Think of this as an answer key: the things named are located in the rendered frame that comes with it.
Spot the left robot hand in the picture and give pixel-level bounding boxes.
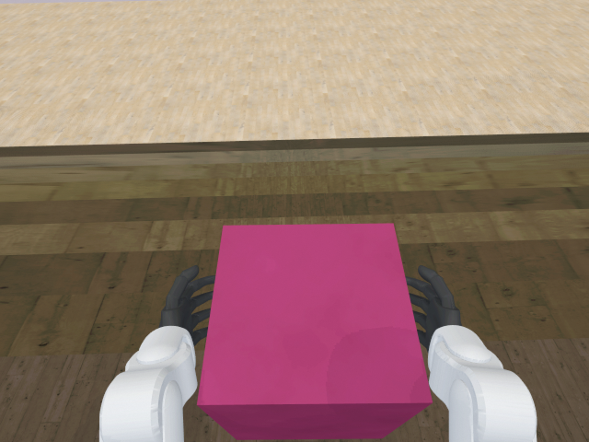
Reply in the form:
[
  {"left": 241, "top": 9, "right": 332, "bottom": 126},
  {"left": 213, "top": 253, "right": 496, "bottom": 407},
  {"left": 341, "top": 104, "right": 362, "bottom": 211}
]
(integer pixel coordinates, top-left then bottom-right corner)
[{"left": 158, "top": 265, "right": 215, "bottom": 346}]

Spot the robot right forearm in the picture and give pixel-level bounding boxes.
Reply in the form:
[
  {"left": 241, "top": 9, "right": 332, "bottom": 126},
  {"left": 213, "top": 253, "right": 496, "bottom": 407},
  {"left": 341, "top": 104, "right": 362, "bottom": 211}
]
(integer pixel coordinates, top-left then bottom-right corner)
[{"left": 428, "top": 325, "right": 537, "bottom": 442}]

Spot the carton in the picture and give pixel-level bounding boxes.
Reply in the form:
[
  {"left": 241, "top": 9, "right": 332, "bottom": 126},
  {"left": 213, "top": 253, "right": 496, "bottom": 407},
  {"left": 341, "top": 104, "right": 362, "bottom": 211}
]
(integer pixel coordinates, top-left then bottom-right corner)
[{"left": 197, "top": 223, "right": 433, "bottom": 440}]

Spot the right robot hand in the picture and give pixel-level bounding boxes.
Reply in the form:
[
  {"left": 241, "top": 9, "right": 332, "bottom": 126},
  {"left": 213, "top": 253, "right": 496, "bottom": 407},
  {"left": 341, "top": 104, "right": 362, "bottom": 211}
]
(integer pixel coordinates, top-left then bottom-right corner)
[{"left": 405, "top": 265, "right": 463, "bottom": 353}]

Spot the robot left forearm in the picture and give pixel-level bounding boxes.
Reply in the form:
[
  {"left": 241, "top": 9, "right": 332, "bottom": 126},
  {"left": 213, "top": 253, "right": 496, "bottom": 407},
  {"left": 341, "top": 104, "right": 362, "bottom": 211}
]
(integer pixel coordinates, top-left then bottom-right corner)
[{"left": 99, "top": 326, "right": 198, "bottom": 442}]

